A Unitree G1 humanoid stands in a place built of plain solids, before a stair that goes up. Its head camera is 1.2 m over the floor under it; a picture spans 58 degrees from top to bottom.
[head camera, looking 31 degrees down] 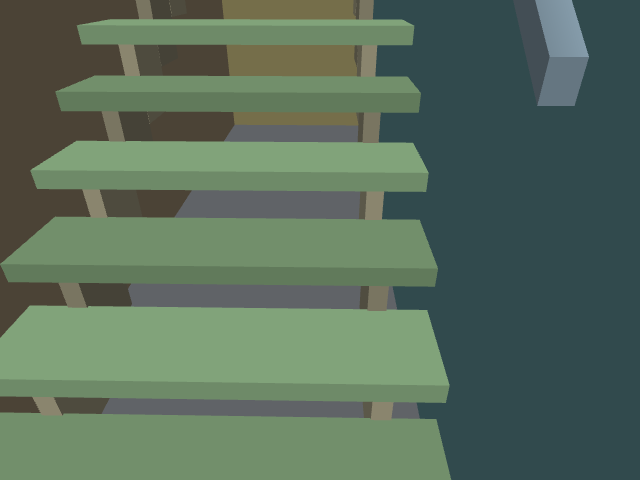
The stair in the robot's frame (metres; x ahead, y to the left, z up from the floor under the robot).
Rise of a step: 0.18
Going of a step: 0.24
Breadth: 1.20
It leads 1 degrees to the right of straight ahead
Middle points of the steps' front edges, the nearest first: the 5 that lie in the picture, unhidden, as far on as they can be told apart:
0.73 0.29 0.35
0.97 0.28 0.53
1.22 0.28 0.71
1.46 0.27 0.89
1.71 0.27 1.06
